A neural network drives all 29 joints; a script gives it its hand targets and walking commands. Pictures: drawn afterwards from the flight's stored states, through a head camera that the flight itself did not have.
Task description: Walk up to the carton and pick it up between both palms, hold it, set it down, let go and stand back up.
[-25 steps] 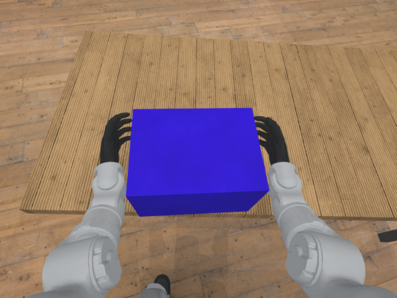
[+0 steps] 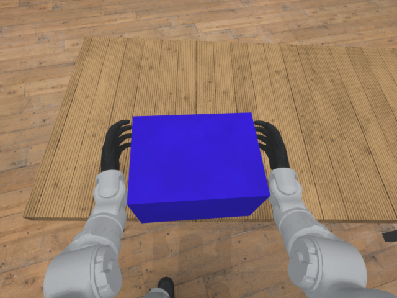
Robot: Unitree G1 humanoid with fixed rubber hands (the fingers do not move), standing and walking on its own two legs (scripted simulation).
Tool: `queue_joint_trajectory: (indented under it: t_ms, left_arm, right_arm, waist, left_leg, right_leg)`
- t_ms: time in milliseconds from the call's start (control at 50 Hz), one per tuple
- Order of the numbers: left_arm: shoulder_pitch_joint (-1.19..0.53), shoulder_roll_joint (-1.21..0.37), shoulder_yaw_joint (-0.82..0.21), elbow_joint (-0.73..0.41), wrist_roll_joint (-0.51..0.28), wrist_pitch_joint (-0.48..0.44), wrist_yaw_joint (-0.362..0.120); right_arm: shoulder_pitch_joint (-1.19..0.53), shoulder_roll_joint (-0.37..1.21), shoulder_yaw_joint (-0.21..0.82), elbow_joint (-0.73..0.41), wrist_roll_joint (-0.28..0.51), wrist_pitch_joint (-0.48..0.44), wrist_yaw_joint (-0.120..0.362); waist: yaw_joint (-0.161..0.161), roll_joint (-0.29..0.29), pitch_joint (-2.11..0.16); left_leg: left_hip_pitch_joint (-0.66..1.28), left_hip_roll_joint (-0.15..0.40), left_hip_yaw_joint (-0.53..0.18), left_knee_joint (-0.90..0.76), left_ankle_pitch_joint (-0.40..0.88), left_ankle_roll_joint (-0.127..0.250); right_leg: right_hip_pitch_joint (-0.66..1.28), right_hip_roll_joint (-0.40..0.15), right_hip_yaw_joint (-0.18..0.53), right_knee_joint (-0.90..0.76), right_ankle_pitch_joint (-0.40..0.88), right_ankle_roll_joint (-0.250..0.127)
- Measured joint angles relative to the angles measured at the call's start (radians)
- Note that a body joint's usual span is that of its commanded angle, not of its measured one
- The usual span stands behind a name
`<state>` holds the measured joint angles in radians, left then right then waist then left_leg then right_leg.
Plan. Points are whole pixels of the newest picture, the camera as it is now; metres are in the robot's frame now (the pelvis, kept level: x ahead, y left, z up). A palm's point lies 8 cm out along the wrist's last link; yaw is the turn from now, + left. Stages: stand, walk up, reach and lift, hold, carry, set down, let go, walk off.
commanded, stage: reach and lift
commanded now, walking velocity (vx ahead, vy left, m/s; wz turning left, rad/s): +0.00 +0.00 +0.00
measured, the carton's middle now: (194, 169) +0.38 +0.04 -0.05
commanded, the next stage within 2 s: none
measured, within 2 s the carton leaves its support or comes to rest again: leaves its support in 0.56 s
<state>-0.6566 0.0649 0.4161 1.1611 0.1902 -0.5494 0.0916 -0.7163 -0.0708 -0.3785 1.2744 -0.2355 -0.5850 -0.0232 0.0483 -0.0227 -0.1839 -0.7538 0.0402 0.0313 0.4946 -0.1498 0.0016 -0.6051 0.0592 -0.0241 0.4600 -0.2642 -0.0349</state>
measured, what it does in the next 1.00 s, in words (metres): stands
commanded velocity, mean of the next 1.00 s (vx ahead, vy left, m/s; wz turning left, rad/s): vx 0.00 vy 0.00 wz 0.00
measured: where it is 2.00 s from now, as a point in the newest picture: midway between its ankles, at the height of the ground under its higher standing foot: outside the picture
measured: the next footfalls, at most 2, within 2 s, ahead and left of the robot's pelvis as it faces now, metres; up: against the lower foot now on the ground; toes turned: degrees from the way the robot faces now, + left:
none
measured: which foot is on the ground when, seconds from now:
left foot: down 0.00-1.00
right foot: down 0.00-1.00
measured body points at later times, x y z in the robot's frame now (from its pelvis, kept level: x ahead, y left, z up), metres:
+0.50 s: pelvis -0.01 +0.00 +0.00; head +0.09 +0.03 +0.44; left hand +0.36 +0.21 -0.01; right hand +0.38 -0.14 +0.00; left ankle +0.03 +0.11 -0.73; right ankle -0.05 -0.10 -0.73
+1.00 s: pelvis -0.03 +0.00 +0.01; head +0.00 +0.02 +0.46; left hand +0.36 +0.20 +0.06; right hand +0.35 -0.15 +0.05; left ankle +0.03 +0.11 -0.73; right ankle -0.05 -0.10 -0.73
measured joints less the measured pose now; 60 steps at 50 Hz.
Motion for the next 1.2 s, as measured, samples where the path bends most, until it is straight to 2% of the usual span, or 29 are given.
queue_joint_trajectory:
  t_ms: [320,460,620,720,800,880,1000,1060,1200]
  left_arm:
    - [0.026,-0.002,-0.044,0.036,-0.039,-0.062,0.010]
    - [0.060,-0.004,-0.113,0.031,-0.090,-0.055,0.014]
    - [0.045,0.011,-0.206,0.027,-0.153,-0.017,0.024]
    - [0.017,0.021,-0.240,0.022,-0.189,0.011,0.028]
    - [0.003,0.026,-0.242,0.010,-0.183,0.075,0.029]
    - [0.012,0.035,-0.252,0.003,-0.179,0.148,0.027]
    - [0.044,0.037,-0.318,-0.100,-0.233,0.205,0.036]
    - [0.031,0.048,-0.329,-0.134,-0.249,0.253,0.038]
    - [0.063,0.052,-0.302,-0.233,-0.228,0.371,0.030]
  right_arm:
    - [0.043,-0.010,0.046,0.015,-0.001,-0.064,-0.034]
    - [0.094,-0.013,0.080,0.016,0.027,-0.079,-0.047]
    - [0.136,-0.011,0.111,-0.046,0.079,-0.039,-0.052]
    - [0.137,-0.018,0.150,-0.103,0.130,0.015,-0.052]
    - [0.138,-0.019,0.170,-0.138,0.156,0.087,-0.052]
    - [0.152,-0.009,0.179,-0.148,0.167,0.158,-0.052]
    - [0.217,-0.021,0.252,-0.284,0.251,0.223,-0.065]
    - [0.205,-0.030,0.283,-0.317,0.298,0.272,-0.073]
    - [0.208,-0.035,0.331,-0.399,0.348,0.398,-0.086]
  waist:
    - [-0.006,-0.003,0.001]
    - [-0.014,0.000,-0.021]
    - [-0.018,0.010,-0.041]
    - [-0.024,0.017,-0.042]
    - [-0.017,0.006,-0.015]
    - [-0.025,-0.002,0.005]
    - [-0.029,0.004,-0.019]
    - [-0.029,0.003,-0.009]
    - [-0.029,-0.001,0.012]
  left_leg:
    - [0.033,-0.011,-0.013,-0.041,0.024,0.002]
    - [0.034,-0.013,-0.028,-0.042,0.030,0.002]
    - [0.036,-0.011,-0.031,-0.041,0.043,0.006]
    - [0.067,-0.012,-0.030,-0.055,0.057,0.008]
    - [0.135,-0.013,-0.013,-0.083,0.067,0.011]
    - [0.195,-0.017,-0.008,-0.109,0.076,0.010]
    - [0.201,-0.016,-0.015,-0.109,0.076,0.007]
    - [0.225,-0.016,-0.011,-0.120,0.080,0.007]
    - [0.284,-0.015,-0.007,-0.146,0.080,0.005]
  right_leg:
    - [0.037,-0.008,-0.014,-0.038,0.017,0.005]
    - [0.054,-0.008,-0.029,-0.062,0.030,0.005]
    - [0.059,-0.005,-0.032,-0.068,0.046,0.006]
    - [0.087,-0.006,-0.031,-0.075,0.057,0.008]
    - [0.139,-0.009,-0.015,-0.080,0.061,0.008]
    - [0.189,-0.013,-0.011,-0.088,0.060,0.007]
    - [0.202,-0.011,-0.018,-0.096,0.062,0.004]
    - [0.219,-0.011,-0.013,-0.099,0.064,0.004]
    - [0.280,-0.011,-0.008,-0.131,0.068,0.003]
